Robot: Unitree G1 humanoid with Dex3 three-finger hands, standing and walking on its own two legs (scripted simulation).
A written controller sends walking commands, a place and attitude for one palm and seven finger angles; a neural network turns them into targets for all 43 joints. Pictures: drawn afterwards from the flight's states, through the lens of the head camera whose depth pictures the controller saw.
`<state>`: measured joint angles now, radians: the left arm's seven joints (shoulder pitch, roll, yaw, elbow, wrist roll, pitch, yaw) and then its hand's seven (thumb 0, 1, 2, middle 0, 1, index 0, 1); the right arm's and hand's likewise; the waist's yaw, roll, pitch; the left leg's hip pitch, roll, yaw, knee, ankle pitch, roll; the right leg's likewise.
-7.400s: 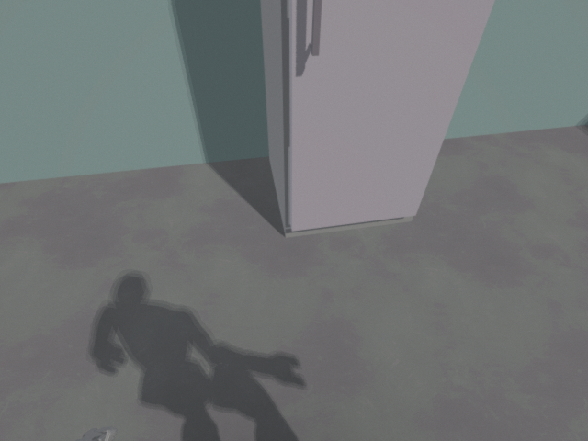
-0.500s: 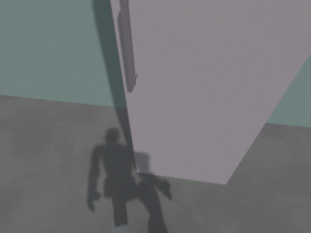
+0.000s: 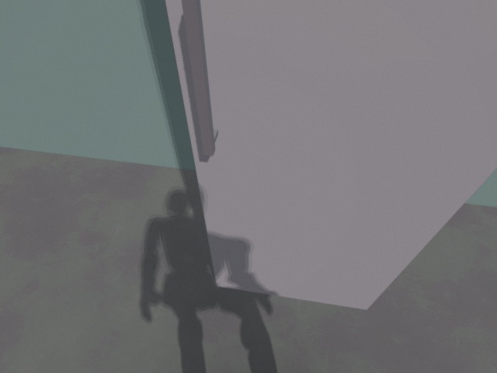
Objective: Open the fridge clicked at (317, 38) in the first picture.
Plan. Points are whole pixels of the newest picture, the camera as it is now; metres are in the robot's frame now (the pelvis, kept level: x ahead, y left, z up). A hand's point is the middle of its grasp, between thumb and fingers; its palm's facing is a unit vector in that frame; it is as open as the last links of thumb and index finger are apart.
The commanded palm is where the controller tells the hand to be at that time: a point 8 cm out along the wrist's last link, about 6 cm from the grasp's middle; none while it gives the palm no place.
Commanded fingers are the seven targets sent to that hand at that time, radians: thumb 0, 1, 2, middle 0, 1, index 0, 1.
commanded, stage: come to a stop and stand still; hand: left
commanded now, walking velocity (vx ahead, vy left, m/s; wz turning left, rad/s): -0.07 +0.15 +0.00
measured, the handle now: (204, 78) +0.48 +0.11 +0.23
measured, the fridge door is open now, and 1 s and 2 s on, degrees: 0 0 0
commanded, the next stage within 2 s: look again from close up in 1.18 s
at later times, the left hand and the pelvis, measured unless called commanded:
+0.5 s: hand out of the picture -0.01 +0.21 -0.17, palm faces +0.09 -0.98 -0.20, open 7.4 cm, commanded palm none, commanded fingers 0.00 0.90 0.90 -0.20 -0.30 -0.20 -0.30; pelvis -0.04 +0.02 +0.01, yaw +1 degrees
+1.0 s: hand out of the picture -0.01 +0.22 -0.16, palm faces +0.07 -0.96 -0.28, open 7.4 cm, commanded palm none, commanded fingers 0.00 0.90 0.90 -0.20 -0.30 -0.20 -0.30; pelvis -0.03 +0.00 +0.00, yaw +2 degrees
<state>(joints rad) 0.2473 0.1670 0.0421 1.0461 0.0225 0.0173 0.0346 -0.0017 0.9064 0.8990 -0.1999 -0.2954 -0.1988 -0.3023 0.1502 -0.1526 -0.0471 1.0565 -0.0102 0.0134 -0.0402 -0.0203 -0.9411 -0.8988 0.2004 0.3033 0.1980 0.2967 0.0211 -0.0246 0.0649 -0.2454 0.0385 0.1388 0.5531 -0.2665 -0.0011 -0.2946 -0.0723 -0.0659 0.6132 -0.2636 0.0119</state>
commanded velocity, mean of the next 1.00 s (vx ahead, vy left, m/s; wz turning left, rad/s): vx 0.01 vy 0.03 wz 0.00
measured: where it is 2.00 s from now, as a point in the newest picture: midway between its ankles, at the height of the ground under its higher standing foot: outside the picture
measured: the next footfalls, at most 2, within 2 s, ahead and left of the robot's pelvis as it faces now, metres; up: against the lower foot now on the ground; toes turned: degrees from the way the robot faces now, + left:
left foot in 0.34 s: -0.02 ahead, +0.13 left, +0.00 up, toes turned +5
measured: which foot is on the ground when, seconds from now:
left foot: down 0.00-0.02, up 0.04-0.32, down 0.34-1.00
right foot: down 0.00-1.00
